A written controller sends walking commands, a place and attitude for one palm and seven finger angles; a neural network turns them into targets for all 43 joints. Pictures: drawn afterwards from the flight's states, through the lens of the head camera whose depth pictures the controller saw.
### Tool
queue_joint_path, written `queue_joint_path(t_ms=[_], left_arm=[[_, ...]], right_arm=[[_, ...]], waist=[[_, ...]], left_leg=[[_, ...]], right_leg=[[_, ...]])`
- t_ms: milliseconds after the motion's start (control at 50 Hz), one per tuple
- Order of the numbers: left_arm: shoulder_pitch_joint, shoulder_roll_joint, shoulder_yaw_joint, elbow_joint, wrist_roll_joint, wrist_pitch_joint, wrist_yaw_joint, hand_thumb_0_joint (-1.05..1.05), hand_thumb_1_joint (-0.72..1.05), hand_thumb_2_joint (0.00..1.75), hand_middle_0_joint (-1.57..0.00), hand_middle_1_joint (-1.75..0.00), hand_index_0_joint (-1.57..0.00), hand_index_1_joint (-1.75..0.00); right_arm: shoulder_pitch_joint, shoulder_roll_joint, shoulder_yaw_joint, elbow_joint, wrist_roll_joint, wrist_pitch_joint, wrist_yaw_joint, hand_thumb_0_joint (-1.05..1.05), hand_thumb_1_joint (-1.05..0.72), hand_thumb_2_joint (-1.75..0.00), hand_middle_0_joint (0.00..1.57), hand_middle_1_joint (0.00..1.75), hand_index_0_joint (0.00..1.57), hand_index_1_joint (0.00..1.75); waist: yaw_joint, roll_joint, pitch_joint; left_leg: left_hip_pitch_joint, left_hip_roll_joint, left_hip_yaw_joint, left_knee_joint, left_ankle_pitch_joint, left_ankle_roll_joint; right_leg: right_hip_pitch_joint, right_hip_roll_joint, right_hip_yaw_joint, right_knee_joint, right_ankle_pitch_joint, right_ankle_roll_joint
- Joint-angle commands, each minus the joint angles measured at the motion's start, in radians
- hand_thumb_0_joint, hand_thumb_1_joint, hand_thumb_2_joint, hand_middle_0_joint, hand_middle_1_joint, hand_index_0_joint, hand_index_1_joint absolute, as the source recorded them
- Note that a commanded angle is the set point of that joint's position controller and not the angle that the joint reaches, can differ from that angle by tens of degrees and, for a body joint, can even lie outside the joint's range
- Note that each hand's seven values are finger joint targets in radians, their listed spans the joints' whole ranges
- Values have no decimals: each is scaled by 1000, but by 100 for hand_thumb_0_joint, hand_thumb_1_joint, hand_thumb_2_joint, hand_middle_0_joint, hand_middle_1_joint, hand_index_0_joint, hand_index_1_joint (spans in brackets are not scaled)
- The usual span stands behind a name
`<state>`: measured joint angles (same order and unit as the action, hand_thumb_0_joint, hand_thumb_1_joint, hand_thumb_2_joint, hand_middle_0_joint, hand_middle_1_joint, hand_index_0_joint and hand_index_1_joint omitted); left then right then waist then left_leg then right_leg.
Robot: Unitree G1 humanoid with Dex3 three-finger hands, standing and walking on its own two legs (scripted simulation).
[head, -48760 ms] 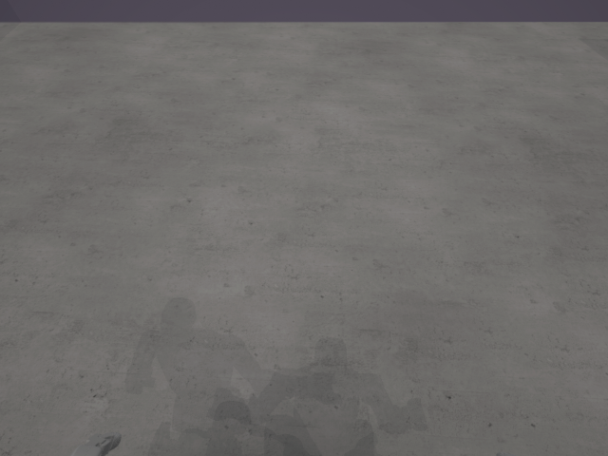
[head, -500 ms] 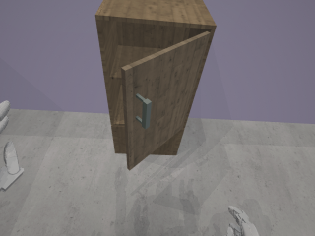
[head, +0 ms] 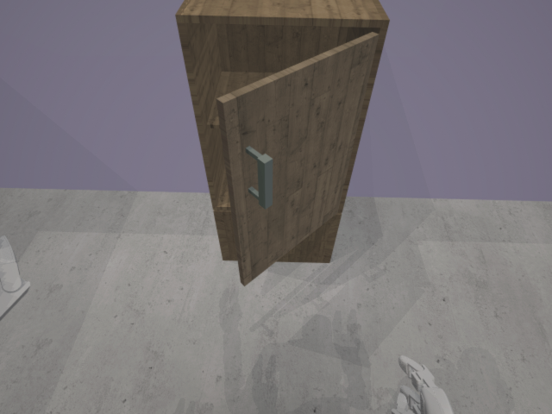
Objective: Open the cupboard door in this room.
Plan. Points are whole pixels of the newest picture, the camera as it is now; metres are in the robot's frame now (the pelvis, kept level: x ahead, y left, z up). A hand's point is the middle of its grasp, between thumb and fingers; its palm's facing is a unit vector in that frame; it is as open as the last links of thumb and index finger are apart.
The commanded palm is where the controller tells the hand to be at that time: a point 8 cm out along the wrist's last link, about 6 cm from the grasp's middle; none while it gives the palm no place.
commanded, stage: stop stepping back and stand still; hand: left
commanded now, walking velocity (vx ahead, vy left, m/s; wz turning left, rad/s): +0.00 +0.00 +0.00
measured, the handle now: (258, 177) +0.53 +0.05 +0.02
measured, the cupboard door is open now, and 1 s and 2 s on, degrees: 44 44 44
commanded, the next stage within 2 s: let the arm hang, fingers relaxed in 0.34 s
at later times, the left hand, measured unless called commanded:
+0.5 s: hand (53, 302) +0.22 +0.27 +0.12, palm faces +0.27 -0.81 -0.52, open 7.4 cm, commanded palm none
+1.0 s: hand out of the picture -0.09 +0.20 -0.16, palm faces +0.07 -0.98 -0.21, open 7.2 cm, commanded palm none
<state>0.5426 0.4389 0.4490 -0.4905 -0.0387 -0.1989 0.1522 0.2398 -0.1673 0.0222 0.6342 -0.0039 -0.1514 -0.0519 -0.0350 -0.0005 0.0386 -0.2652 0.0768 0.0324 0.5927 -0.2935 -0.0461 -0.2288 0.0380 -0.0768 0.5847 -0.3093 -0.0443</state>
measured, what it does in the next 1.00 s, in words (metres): stands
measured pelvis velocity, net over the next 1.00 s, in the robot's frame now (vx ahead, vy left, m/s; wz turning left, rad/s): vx -0.02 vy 0.02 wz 0.03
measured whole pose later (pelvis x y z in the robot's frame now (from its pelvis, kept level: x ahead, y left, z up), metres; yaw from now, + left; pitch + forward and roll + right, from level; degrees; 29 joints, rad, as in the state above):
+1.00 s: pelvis -0.02 +0.02 +0.01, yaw +2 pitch -2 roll -1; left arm 0.35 0.17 0.01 1.16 0.01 0.03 0.02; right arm 0.36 -0.13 0.02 1.14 -0.02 0.04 -0.03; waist 0.00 0.02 0.07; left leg -0.24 0.00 0.00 0.46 -0.19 0.01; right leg -0.19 0.02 -0.10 0.42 -0.21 -0.05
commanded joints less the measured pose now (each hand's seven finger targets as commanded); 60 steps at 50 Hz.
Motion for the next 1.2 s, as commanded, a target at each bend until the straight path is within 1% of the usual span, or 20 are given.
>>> queue_joint_path(t_ms=[0,20,40,80,120,160,220,300,400,420,440,480,500,560,600,660,760,820,920,1180], left_arm=[[47,145,110,-156,-14,-47,17,0,90,90,-20,-30,-20,-30],[32,152,113,-154,-13,-54,24,0,90,90,-20,-30,-20,-30],[-3,146,97,-159,-8,-63,27,0,90,90,-20,-30,-20,-30],[-43,148,99,-149,2,-71,35,0,90,90,-20,-30,-20,-30],[-66,159,103,-154,-3,-69,40,0,90,90,-20,-30,-20,-30],[-70,143,81,-186,-9,-69,34,0,90,90,-20,-30,-20,-30],[-66,166,93,-208,4,-59,28,0,90,90,-20,-30,-20,-30],[6,138,85,-186,-5,-50,26,0,90,90,-20,-30,-20,-30],[68,138,98,-169,-20,-42,26,0,90,90,-20,-30,-20,-30],[-93,-44,-373,585,54,81,-101,0,90,90,-20,-30,-20,-30],[-108,-22,-331,638,70,153,-139,0,90,90,-20,-30,-20,-30],[-166,-35,-342,720,76,170,-158,0,90,90,-20,-30,-20,-30],[-205,-25,-349,775,75,172,-161,0,90,90,-20,-30,-20,-30],[-295,-32,-377,980,71,178,-154,0,90,90,-20,-30,-20,-30],[-337,-57,-399,1112,65,195,-144,0,90,90,-20,-30,-20,-30],[-344,-80,-415,1271,56,206,-136,0,90,90,-20,-30,-20,-30],[-271,-122,-408,1459,49,201,-132,0,90,90,-20,-30,-20,-30],[-251,-138,-411,1522,46,197,-131,0,90,90,-20,-30,-20,-30],[-217,-170,-418,1588,45,199,-126,0,90,90,-20,-30,-20,-30],[-160,-229,-415,1625,49,201,-115,0,90,90,-20,-30,-20,-30]], right_arm=[[-75,-144,-78,-148,9,-22,5,0,-90,-90,20,30,20,30],[-89,-142,-73,-143,10,-18,5,0,-90,-90,20,30,20,30],[-88,-129,-62,-134,8,-18,3,0,-90,-90,20,30,20,30],[-99,-124,-50,-137,4,-19,-10,0,-90,-90,20,30,20,30],[-110,-132,-52,-131,-2,-22,-24,0,-90,-90,20,30,20,30],[-123,-159,-68,-145,-1,-20,-26,0,-90,-90,20,30,20,30],[-120,-154,-58,-148,-2,-17,-24,0,-90,-90,20,30,20,30],[-107,-158,-65,-166,8,-5,-13,0,-90,-90,20,30,20,30],[-114,-155,-67,-180,8,15,-14,0,-90,-90,20,30,20,30],[-193,-245,-95,44,28,-37,74,0,-90,-90,20,30,20,30],[-99,-308,-115,71,6,22,72,0,-90,-90,20,30,20,30],[-84,-274,-92,60,-7,69,58,0,-90,-90,20,30,20,30],[-97,-274,-81,65,-13,81,56,0,-90,-90,20,30,20,30],[-93,-228,-60,116,-22,116,51,0,-90,-90,20,30,20,30],[-74,-185,-43,171,-29,145,47,0,-90,-90,20,30,20,30],[-77,-165,-24,244,-31,160,42,0,-90,-90,20,30,20,30],[-8,-120,-21,350,-28,163,25,0,-90,-90,20,30,20,30],[56,-103,-25,394,-24,168,20,0,-90,-90,20,30,20,30],[142,-72,-26,453,-23,172,16,0,-90,-90,20,30,20,30],[192,-13,-25,489,-26,164,13,0,-90,-90,20,30,20,30]], waist=[[20,-183,-83],[25,-141,-88],[21,-115,-107],[20,-88,-124],[20,-48,-128],[42,36,-126],[39,161,-134],[34,72,-181],[30,65,-181],[-10,28,-89],[15,44,-134],[31,-16,-121],[36,-97,-111],[25,-193,-125],[16,-161,-89],[29,69,-35],[42,162,-30],[37,70,-13],[28,2,30],[33,3,92]], left_leg=[[-143,-57,-8,179,-69,37],[-175,-52,-33,251,-104,36],[-188,-39,-53,242,-133,40],[-126,-34,-33,72,-73,49],[33,-50,-13,-120,122,55],[144,30,-90,-182,344,81],[162,42,-91,-167,558,76],[98,22,-64,-138,525,59],[66,0,-49,-148,405,48],[27,19,-58,-26,471,46],[41,46,-80,-60,446,57],[-45,60,-133,-88,344,109],[-71,57,-154,-92,314,117],[-13,-6,-113,-61,243,88],[27,-27,-86,-74,192,70],[9,-2,-126,-180,167,76],[-32,-3,-125,-233,38,77],[-12,-5,-116,-227,22,75],[-2,-6,-113,-229,14,83],[-50,-8,-123,-258,-17,94]], right_leg=[[65,-269,422,-319,182,-55],[93,-299,442,-306,331,-76],[155,-310,381,-261,447,-96],[193,-260,265,-186,569,-77],[133,-199,195,-160,500,-20],[66,-115,151,-157,315,40],[78,-68,101,-128,397,50],[184,-80,104,-159,493,43],[181,-98,127,-193,493,37],[7,-155,58,-86,480,9],[-22,-171,119,-85,412,-8],[-13,-135,90,-54,296,-4],[1,-133,90,-61,265,-4],[3,-196,161,-137,266,-33],[-34,-211,170,-189,190,-39],[-11,-155,150,-208,46,-13],[81,-148,144,-266,12,-17],[60,-150,137,-295,-28,-21],[3,-148,128,-308,-84,-20],[-37,-139,109,-261,-73,-10]])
